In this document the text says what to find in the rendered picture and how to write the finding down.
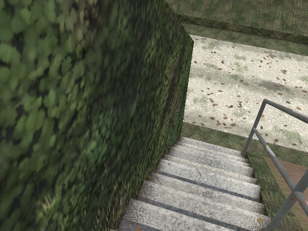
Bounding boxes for stairs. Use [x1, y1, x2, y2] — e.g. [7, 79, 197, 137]
[110, 136, 271, 231]

